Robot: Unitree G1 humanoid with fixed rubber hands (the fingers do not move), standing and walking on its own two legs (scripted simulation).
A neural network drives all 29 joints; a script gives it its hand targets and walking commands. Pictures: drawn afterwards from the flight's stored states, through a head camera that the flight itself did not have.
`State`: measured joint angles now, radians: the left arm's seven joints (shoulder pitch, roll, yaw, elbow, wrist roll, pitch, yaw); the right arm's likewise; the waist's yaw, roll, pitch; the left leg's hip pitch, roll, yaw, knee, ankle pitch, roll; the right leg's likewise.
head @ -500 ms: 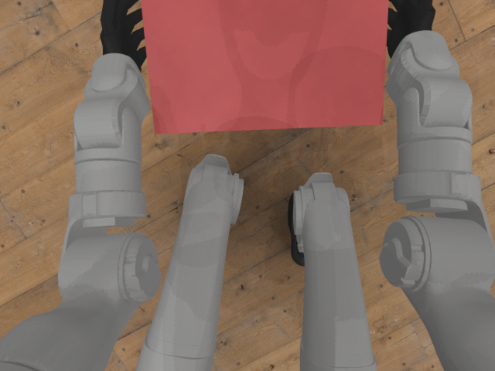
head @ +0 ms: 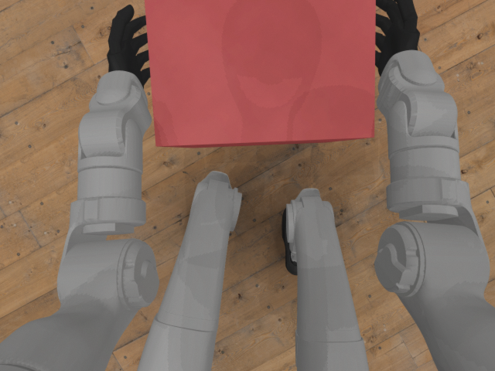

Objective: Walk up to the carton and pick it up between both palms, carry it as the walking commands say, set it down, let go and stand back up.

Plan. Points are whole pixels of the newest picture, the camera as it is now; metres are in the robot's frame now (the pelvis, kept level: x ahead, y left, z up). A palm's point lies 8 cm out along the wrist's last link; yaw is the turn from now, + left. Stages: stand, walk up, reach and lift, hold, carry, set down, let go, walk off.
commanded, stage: reach and lift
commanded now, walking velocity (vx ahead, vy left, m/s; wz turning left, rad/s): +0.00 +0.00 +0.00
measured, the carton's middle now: (259, 78) +0.49 +0.05 -0.15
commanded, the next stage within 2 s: none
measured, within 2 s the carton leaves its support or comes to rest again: neither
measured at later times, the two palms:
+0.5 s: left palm (104, 59) +0.45 +0.21 -0.01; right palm (441, 43) +0.50 -0.13 +0.00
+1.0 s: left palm (24, 23) +0.42 +0.20 +0.11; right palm out of the picture +0.48 -0.13 +0.12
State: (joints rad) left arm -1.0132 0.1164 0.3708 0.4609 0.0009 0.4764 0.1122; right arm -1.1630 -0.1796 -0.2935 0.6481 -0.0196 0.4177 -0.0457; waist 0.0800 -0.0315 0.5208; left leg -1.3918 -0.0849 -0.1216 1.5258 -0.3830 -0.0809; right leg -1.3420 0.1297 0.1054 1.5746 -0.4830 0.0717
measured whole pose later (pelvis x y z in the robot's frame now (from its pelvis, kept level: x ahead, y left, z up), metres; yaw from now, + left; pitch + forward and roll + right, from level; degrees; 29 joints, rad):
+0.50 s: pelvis +0.02 +0.00 +0.06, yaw +0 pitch +9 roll +0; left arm -0.88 0.07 0.33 0.42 0.00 0.49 0.13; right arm -1.00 -0.15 -0.29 0.61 -0.04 0.40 -0.02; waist 0.08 -0.03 0.50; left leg -1.11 -0.08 -0.12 1.31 -0.36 -0.07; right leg -1.06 0.12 0.13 1.35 -0.45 0.06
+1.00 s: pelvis +0.10 +0.01 +0.14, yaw -1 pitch +18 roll +0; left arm -0.48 -0.05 0.37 0.63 0.14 0.45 0.05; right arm -0.60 -0.02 -0.30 0.78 -0.15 0.40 -0.01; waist 0.09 -0.03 -0.16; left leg -0.93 -0.05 -0.11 0.95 -0.33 -0.04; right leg -0.88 0.09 0.16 0.98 -0.40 0.04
